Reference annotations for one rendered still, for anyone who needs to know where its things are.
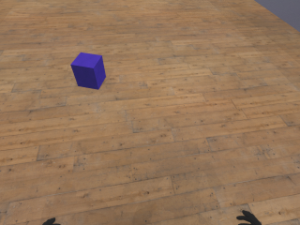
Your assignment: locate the carton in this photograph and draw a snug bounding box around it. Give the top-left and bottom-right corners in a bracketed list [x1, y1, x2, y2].
[70, 52, 106, 90]

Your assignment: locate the robot right hand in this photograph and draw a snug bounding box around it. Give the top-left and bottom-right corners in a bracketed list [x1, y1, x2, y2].
[236, 210, 262, 225]

